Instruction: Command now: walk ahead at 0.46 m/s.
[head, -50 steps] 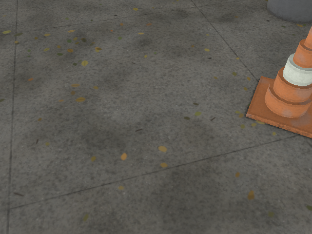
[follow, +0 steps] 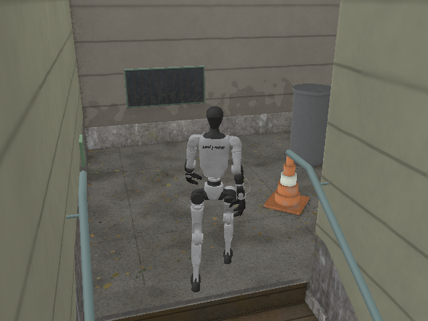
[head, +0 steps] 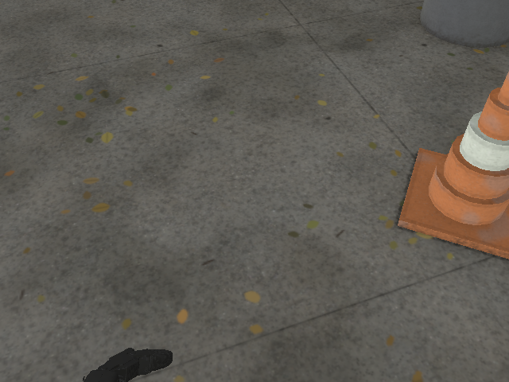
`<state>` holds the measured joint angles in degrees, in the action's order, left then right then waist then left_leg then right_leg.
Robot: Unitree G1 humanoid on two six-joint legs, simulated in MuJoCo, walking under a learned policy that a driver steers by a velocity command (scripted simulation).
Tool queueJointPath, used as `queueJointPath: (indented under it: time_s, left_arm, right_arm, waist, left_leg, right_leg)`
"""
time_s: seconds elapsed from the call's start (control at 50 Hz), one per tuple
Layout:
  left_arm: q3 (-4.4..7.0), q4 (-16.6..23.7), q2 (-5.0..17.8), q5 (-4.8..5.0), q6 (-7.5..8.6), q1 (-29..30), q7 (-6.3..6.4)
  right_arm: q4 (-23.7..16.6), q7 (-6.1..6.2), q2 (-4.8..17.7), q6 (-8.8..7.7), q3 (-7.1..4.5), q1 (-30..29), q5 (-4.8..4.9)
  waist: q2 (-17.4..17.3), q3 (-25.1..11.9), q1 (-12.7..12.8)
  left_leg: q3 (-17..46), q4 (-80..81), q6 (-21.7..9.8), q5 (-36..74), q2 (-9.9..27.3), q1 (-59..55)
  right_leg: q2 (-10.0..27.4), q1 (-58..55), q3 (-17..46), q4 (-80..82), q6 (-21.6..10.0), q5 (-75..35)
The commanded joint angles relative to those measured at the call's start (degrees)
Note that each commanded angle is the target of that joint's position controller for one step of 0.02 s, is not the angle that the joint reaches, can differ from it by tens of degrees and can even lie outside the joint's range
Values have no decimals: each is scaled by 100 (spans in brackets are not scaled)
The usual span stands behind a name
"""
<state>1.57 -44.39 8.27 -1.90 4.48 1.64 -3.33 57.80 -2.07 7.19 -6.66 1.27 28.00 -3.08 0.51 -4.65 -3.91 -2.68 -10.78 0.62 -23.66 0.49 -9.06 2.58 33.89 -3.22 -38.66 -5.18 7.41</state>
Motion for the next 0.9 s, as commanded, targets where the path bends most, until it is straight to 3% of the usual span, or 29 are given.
queueJointPath:
  time_s: [0.02, 0.04, 0.06, 0.08, 0.1, 0.12, 0.14, 0.16, 0.18, 0.2, 0.24, 0.28, 0.36, 0.42, 0.44, 0.48, 0.5, 0.52, 0.54, 0.56, 0.58, 0.6, 0.62, 0.64, 0.68, 0.72, 0.78, 0.9]
  left_arm:
    - [369, -118, 1098, 35, 79, -1120, 149]
    - [378, -412, 1335, -56, 64, -2471, 223]
    - [328, -885, 1295, -187, 46, -4054, 286]
    - [378, -1328, 1273, -375, 154, -4285, 329]
    - [384, -1197, 1292, -199, 233, -3268, 335]
    - [341, -591, 1209, 418, 234, -1876, 325]
    - [216, -587, 836, 406, 285, -1550, 282]
    - [156, -700, 630, 290, 308, -1481, 240]
    - [125, -770, 504, 250, 301, -1424, 208]
    - [127, -788, 518, 245, 292, -1406, 210]
    - [157, -903, 708, 189, 296, -1627, 267]
    - [174, -891, 908, 177, 276, -1708, 310]
    - [258, -1009, 1366, 314, 237, -2343, 404]
    - [286, -1186, 1404, 353, 129, -2717, 426]
    - [284, -1218, 1369, 345, 81, -2838, 422]
    - [317, -1221, 1467, 311, -9, -2772, 426]
    - [336, -1202, 1532, 297, -49, -2677, 432]
    - [306, -1149, 1476, 267, -91, -2527, 429]
    - [230, -984, 1328, 189, -76, -2403, 425]
    - [-2, -908, 573, 188, 58, -3098, 343]
    - [87, -1025, 923, 285, 233, -2898, 298]
    - [221, -782, 1354, 465, 312, -2262, 284]
    - [219, -644, 1378, 463, 329, -1826, 325]
    - [244, -605, 1301, 361, 285, -1618, 372]
    - [263, -618, 1060, 308, 100, -1857, 404]
    - [242, -588, 899, 280, -7, -1837, 422]
    - [235, -352, 907, 207, -23, -1205, 425]
    - [168, -55, 833, 268, 55, 5, 307]
  right_arm:
    - [-268, -53, 1064, -81, -275, -60, -142]
    - [-295, -57, 347, -109, -93, 921, -249]
    - [-430, -222, 162, -132, 15, 767, -224]
    - [-778, -270, 598, -144, -239, -952, 36]
    - [-783, -178, 737, -178, -310, -1247, 83]
    - [-1033, 69, 940, -263, -351, -1302, 788]
    - [-1021, 185, 1030, -219, -383, -1281, 745]
    - [-1021, 235, 874, -130, -393, -1003, 652]
    - [-989, 256, 755, -41, -405, -869, 592]
    - [-1029, 274, 714, 42, -421, -934, 575]
    - [-1247, 278, 662, 154, -392, -1423, 432]
    - [-1382, 238, 733, 151, -376, -1833, 343]
    - [-1533, 162, 755, 120, -331, -2804, 454]
    - [-1693, 80, 901, 112, -347, -3328, 479]
    - [-1751, 41, 924, 97, -346, -3418, 447]
    - [-1768, -4, 1076, 62, -410, -3249, 435]
    - [-1695, -2, 1207, 39, -482, -2890, 425]
    - [-1422, 18, 1452, 31, -625, -1970, 420]
    - [-1112, 81, 1869, 42, -771, -730, 367]
    - [-940, 82, 2374, 81, -896, -103, 302]
    - [-954, 92, 1877, 114, -757, -52, 303]
    - [-1020, 119, 1651, 126, -685, -606, 324]
    - [-1145, 130, 1465, 133, -617, -1188, 339]
    - [-1156, 98, 1298, 113, -575, -1520, 297]
    - [-1080, 46, 1064, 60, -518, -1700, 240]
    - [-937, 61, 1154, 18, -544, -1557, 274]
    - [-790, 163, 1370, 30, -600, -1264, 289]
    - [-559, 239, 1537, 104, -634, -689, 415]
  waist:
    - [-272, -88, 935]
    - [870, -1719, 937]
    - [1452, -2385, 1501]
    - [957, -390, 1816]
    - [703, 498, 1350]
    - [284, 250, 823]
    - [-112, 157, 552]
    - [-19, 139, 278]
    - [102, 231, 167]
    - [170, 449, 101]
    - [89, 795, 123]
    - [37, 765, 196]
    - [94, 711, 596]
    - [147, 951, 795]
    - [189, 952, 834]
    - [350, 812, 653]
    - [475, 555, 419]
    - [484, 38, -47]
    - [225, -806, -507]
    - [-1276, -1751, -272]
    - [-1195, -2068, -394]
    - [-997, -1122, -282]
    - [-511, -530, -82]
    - [-208, -113, 121]
    - [-482, 103, 475]
    - [-482, 271, 572]
    - [-335, 472, 474]
    - [-342, 693, 69]
  left_leg:
    - [-70, -1750, -751, 5315, 811, 1686]
    - [-117, -3603, -315, 2986, 116, 3208]
    - [361, -5670, -127, -928, -779, 4553]
    - [1114, -7089, -528, -435, -513, 5916]
    - [1036, -7426, -792, 275, -3, 6133]
    - [839, -7362, -599, 638, 162, 5701]
    - [840, -7223, -543, 980, 467, 5231]
    - [829, -7032, -516, 1066, 668, 4845]
    - [792, -6825, -481, 1035, 752, 4749]
    - [739, -6583, -433, 992, 825, 4906]
    - [577, -6058, -285, 1429, 909, 5213]
    - [419, -4882, -217, 2320, 860, 5065]
    - [171, -2846, -152, 3176, 538, 4426]
    - [258, -2133, -254, 2922, 487, 4899]
    - [206, -2028, -313, 2706, 429, 4976]
    - [71, -1826, -497, 2156, 238, 4538]
    - [-95, -1768, -614, 1930, 34, 3935]
    - [-247, -1688, -783, 1978, -159, 2755]
    - [561, -2055, -1120, 2351, 595, 716]
    - [3431, -1572, -2111, 1214, 2129, -1646]
    - [4549, -833, -2083, 979, 2243, -1721]
    - [3591, -729, -1747, 1038, 2050, -933]
    - [2739, -564, -1577, 1525, 1845, 118]
    - [2195, -343, -1487, 1909, 1619, 1006]
    - [1570, 25, -1377, 2003, 1266, 1893]
    - [1215, 227, -1457, 2299, 1187, 2181]
    - [959, 367, -1475, 2607, 1188, 2064]
    - [673, 320, -1251, 2285, 1072, 1680]
  right_leg:
    - [-399, -2910, -178, 277, -470, -1128]
    - [717, -5777, 1297, 80, -1545, -2035]
    - [1994, -7065, 4011, 1390, -2412, -1091]
    - [1599, -5665, 4066, 2131, -1564, 482]
    - [1544, -4106, 3345, 2289, -1183, 1457]
    - [1751, -3663, 3170, 2486, -1130, -128]
    - [1583, -3009, 2520, 2659, -1011, -726]
    - [1385, -2616, 2084, 2864, -912, -320]
    - [1210, -2373, 1780, 2999, -865, -75]
    - [1111, -2143, 1463, 3113, -824, -25]
    - [962, -1741, 1082, 3326, -848, -236]
    - [712, -1560, 686, 3284, -766, -750]
    - [740, -2073, 510, 3298, -605, -741]
    - [1064, -3198, 638, 2988, -530, -756]
    - [1138, -3544, 652, 2839, -522, -965]
    - [1198, -3895, 624, 2341, -413, -2177]
    - [1135, -3951, 555, 1847, -338, -3217]
    - [876, -3757, 352, 828, -216, -3963]
    - [608, -2466, 152, -810, -37, -2945]
    - [-470, 74, 112, -3211, 414, 365]
    - [-511, 732, 1105, -4019, 317, 2290]
    - [-169, 1196, 1025, -4246, 255, 1952]
    - [175, 1051, 797, -3997, 251, 1372]
    - [363, 790, 686, -3640, 261, 1063]
    - [588, 127, 720, -3162, 263, 748]
    - [637, 159, 663, -2812, 329, 577]
    - [691, 636, 631, -1803, 479, -176]
    - [325, 282, 390, 231, 524, -1244]
